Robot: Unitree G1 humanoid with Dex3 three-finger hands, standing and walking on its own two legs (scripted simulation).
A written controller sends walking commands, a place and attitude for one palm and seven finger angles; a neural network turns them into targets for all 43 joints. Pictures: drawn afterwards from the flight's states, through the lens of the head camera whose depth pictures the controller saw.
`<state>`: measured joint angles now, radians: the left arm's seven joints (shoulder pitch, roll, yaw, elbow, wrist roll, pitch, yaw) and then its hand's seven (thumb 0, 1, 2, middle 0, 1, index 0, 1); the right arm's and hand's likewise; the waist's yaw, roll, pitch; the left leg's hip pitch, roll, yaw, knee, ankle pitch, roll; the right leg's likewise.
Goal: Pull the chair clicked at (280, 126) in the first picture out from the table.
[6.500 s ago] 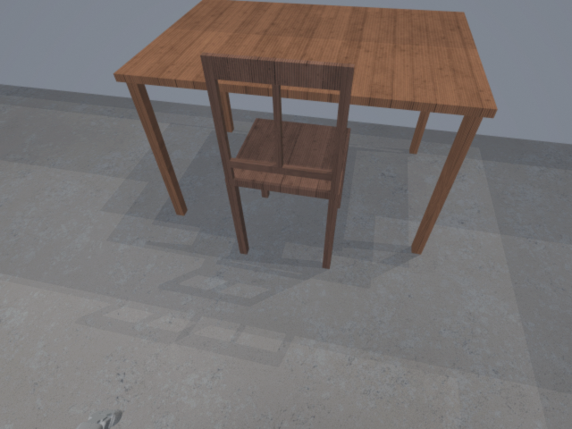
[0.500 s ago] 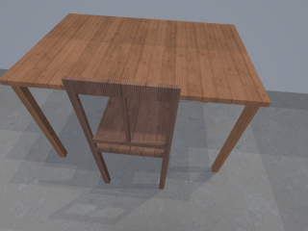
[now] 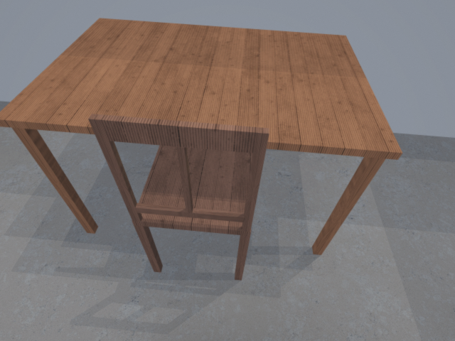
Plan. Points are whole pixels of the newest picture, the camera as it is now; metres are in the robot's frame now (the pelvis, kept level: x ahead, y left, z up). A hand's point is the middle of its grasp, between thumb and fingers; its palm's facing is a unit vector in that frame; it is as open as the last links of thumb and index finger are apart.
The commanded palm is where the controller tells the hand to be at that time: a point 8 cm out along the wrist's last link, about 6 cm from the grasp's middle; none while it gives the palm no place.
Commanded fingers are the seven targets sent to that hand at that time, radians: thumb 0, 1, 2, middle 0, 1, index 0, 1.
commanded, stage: shuffle to correct the standing spot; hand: left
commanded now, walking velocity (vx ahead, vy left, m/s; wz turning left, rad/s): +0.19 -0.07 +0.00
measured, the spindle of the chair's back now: (186, 181) +0.52 +0.14 -0.11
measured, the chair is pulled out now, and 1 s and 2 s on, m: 0.00 0.00 0.00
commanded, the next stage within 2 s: come to a stop and stand still in 0.22 s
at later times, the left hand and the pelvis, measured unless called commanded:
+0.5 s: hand out of the picture +0.00 +0.13 -0.19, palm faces +0.07 -0.99 -0.12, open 7.4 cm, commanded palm none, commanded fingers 0.00 0.90 0.90 -0.20 -0.30 -0.20 -0.30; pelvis +0.09 -0.01 -0.01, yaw -2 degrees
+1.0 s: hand out of the picture +0.15 +0.14 -0.18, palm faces -0.01 -0.97 -0.23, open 7.4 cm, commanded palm none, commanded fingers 0.00 0.90 0.90 -0.20 -0.30 -0.20 -0.30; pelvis +0.09 -0.04 -0.01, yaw -1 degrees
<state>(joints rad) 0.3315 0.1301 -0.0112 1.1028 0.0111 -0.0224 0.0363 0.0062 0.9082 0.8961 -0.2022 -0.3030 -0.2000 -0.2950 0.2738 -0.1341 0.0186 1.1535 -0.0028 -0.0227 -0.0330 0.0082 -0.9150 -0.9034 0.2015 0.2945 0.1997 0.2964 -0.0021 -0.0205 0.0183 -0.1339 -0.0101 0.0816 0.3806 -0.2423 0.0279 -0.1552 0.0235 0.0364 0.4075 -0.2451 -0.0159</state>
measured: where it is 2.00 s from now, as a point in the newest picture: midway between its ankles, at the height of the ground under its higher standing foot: outside the picture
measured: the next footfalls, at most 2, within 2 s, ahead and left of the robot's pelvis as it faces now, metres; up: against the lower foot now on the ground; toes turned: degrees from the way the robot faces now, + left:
left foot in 0.48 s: +0.12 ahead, +0.09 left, +0.00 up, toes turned +2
right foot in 0.76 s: +0.13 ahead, -0.16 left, +0.00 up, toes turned -1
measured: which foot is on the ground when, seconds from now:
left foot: down 0.00-0.30, up 0.32-0.46, down 0.48-1.00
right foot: down 0.00-0.50, up 0.52-0.74, down 0.76-1.00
